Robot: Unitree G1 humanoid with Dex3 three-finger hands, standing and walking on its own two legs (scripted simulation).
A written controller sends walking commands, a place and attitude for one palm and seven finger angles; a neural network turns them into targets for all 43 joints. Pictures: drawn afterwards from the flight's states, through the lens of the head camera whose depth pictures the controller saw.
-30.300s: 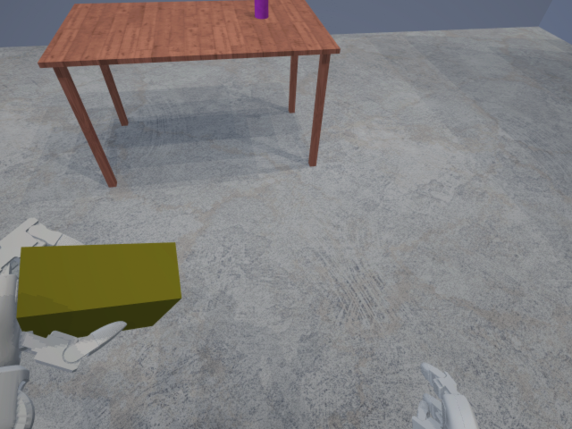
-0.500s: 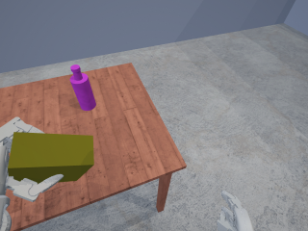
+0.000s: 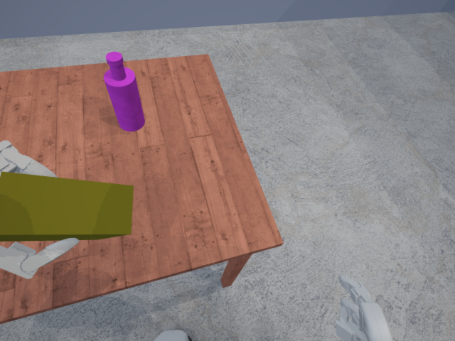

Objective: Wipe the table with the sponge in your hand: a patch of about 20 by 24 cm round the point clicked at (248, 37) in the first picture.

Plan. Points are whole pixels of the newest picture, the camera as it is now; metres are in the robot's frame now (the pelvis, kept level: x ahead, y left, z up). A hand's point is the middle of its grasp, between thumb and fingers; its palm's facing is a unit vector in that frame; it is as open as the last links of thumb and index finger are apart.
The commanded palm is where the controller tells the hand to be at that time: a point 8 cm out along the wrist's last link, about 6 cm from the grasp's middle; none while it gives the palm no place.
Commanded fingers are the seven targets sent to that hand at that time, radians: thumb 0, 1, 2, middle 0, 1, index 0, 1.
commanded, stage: come to a stop and stand still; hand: left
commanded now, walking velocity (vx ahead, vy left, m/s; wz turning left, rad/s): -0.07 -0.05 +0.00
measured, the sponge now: (80, 214) +0.25 +0.23 +0.11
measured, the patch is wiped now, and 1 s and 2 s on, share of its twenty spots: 0.00 0.00 0.00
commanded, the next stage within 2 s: look again from close up in 0.84 s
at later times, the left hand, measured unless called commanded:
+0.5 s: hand (1, 268) +0.17 +0.26 +0.15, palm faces +0.29 -0.88 -0.38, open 10.2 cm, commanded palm +0.11 +0.30 +0.18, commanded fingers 0.00 0.10 1.30 -1.20 -1.60 -1.20 -1.60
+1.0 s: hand out of the picture +0.17 +0.28 +0.17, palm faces +0.34 -0.79 -0.51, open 10.2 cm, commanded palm +0.10 +0.30 +0.18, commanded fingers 0.00 0.10 1.30 -1.20 -1.60 -1.20 -1.60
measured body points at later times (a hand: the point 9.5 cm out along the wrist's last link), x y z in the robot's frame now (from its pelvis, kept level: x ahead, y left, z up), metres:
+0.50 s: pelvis -0.05 +0.02 +0.00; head -0.01 +0.06 +0.45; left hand +0.15 +0.31 +0.17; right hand +0.13 -0.21 -0.06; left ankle +0.00 +0.10 -0.74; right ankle -0.05 -0.13 -0.74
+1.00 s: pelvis -0.07 +0.02 +0.00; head -0.03 +0.06 +0.45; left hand +0.15 +0.32 +0.20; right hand +0.10 -0.20 -0.07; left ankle +0.00 +0.10 -0.74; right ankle -0.05 -0.13 -0.74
